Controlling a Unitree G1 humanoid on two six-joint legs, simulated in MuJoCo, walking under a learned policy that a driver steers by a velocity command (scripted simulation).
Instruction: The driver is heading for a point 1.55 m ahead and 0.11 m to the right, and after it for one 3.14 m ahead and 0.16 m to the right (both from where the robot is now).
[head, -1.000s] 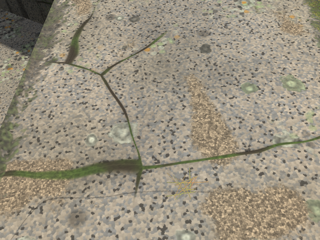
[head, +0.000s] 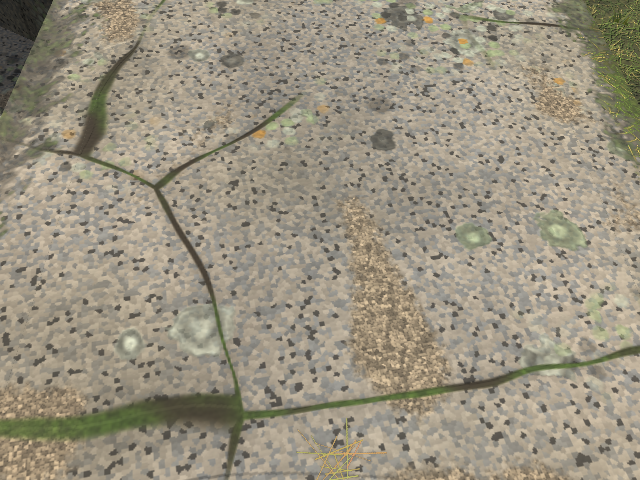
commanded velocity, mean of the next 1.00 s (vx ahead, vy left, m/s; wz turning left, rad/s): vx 0.29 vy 0.00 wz -0.13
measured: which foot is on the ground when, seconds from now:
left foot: down 0.00-0.20, up 0.22-0.48, down 0.50-0.92, up 0.94-1.00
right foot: up 0.00-0.16, down 0.18-0.50, up 0.52-0.90, down 0.92-1.00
